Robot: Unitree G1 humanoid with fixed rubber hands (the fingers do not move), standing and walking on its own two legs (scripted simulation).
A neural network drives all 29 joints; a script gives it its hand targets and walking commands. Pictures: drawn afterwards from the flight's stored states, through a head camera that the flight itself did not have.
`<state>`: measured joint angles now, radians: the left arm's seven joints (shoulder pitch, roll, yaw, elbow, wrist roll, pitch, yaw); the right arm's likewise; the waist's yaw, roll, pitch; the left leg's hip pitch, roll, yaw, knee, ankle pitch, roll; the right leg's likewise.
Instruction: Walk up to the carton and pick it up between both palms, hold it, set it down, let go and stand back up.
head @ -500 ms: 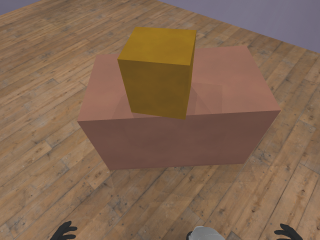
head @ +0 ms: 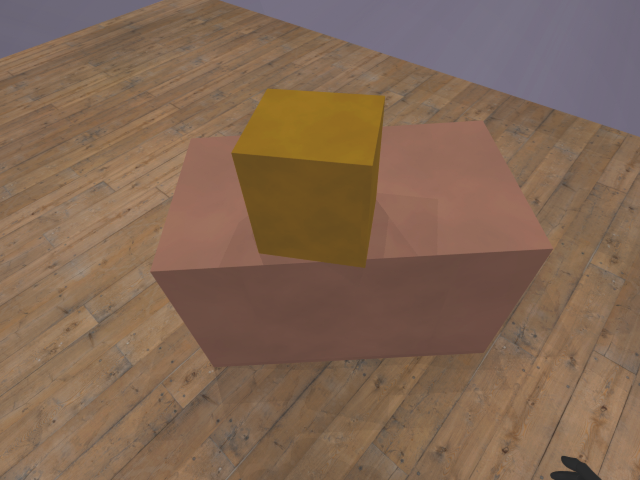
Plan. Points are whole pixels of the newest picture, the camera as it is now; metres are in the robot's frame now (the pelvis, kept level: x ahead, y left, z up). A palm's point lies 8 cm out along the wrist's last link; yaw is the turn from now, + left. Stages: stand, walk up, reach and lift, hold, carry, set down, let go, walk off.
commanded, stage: walk up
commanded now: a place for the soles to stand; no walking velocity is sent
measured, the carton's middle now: (317, 180) +0.69 +0.03 -0.08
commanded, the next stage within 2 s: none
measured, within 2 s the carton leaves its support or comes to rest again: neither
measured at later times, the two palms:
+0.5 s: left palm out of the picture +0.11 +0.30 -0.11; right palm out of the picture +0.09 -0.32 -0.11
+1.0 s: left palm (60, 469) +0.16 +0.38 -0.10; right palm out of the picture +0.09 -0.28 -0.09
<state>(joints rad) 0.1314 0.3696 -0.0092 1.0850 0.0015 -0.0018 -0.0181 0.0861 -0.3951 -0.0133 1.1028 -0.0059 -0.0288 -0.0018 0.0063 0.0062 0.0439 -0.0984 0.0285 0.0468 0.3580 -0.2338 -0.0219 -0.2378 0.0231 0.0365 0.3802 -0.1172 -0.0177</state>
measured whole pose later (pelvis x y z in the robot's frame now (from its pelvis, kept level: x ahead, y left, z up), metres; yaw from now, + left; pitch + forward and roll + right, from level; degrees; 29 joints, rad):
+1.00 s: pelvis +0.10 +0.05 +0.00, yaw +1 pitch -2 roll -1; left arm 0.25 0.46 0.05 0.95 0.01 -0.03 -0.04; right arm 0.34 -0.41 -0.09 0.99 -0.02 -0.06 0.03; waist -0.05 -0.01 0.05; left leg -0.03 0.01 0.03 0.35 -0.29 0.03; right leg -0.44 0.02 0.07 0.86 -0.33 -0.01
